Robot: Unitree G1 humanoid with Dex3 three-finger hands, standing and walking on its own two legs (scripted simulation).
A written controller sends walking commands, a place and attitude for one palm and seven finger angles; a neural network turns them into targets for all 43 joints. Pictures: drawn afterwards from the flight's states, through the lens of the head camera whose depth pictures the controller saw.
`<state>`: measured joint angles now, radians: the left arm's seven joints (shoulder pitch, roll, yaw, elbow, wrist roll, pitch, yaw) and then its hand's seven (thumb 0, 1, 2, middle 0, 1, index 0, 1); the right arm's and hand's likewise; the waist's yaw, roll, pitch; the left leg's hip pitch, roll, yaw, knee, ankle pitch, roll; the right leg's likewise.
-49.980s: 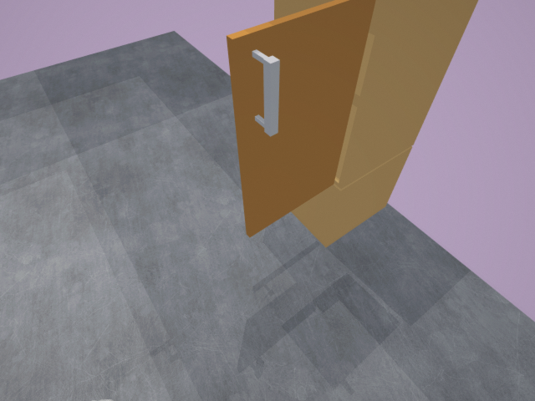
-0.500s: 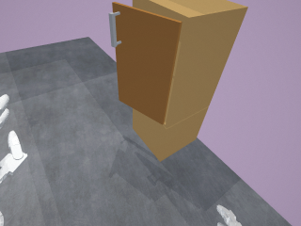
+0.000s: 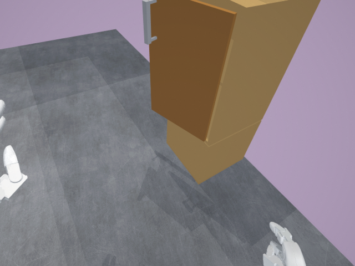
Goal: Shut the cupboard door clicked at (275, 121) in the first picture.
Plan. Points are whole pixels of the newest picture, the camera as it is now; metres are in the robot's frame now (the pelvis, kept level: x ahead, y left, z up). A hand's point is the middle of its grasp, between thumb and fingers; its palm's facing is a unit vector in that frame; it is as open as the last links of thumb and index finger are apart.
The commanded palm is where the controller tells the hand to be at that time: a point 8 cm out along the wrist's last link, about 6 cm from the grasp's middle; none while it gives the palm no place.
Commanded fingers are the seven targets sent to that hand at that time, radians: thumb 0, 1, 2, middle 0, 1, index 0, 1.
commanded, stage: stop stepping back and stand still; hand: left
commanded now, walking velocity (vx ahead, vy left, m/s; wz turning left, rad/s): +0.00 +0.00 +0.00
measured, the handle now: (150, 22) +0.91 +0.17 +0.15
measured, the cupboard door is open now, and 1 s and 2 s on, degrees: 19 19 19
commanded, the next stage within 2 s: let the arm hang, fingers relaxed in 0.68 s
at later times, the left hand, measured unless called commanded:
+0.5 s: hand out of the picture +0.19 +0.30 +0.18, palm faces +0.44 -0.79 -0.42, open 7.4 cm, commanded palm +0.13 +0.34 +0.19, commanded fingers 0.00 0.90 0.90 -0.20 -0.30 -0.20 -0.30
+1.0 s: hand out of the picture +0.10 +0.24 -0.11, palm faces -0.02 -0.95 -0.31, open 7.4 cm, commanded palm none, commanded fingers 0.00 0.90 0.90 -0.20 -0.30 -0.20 -0.30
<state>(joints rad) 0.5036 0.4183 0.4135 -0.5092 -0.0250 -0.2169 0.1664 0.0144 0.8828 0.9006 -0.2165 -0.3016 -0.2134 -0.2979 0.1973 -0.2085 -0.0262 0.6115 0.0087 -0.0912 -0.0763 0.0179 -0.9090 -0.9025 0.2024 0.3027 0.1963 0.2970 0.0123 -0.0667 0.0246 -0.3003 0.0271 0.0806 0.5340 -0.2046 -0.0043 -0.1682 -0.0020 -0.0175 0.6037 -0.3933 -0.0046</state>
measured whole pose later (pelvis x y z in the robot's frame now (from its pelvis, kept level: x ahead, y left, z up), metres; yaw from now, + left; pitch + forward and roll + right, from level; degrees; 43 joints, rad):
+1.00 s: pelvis -0.03 +0.04 +0.00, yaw +1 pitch +0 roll -1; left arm 0.29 0.24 0.01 0.57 0.03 0.05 0.00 0.01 0.90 0.90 -0.20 -0.30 -0.20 -0.30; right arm 0.15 -0.30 0.00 0.82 -0.02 -0.01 0.01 0.01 -0.91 -0.90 0.21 0.30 0.20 0.30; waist -0.03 0.06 -0.01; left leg -0.40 0.01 0.08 0.57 -0.17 0.05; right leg -0.24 -0.02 -0.03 0.59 -0.35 0.02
